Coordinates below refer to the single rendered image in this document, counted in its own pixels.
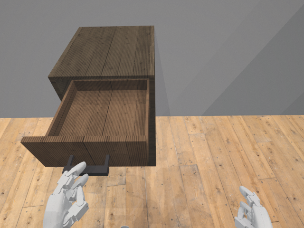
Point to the left robot hand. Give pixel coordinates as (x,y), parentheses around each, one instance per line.
(59,212)

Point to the drawer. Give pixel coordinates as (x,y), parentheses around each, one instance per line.
(96,118)

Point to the handle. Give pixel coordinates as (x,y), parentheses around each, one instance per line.
(91,170)

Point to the cabinet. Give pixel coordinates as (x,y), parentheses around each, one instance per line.
(116,52)

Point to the right robot hand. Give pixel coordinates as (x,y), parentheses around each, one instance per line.
(257,216)

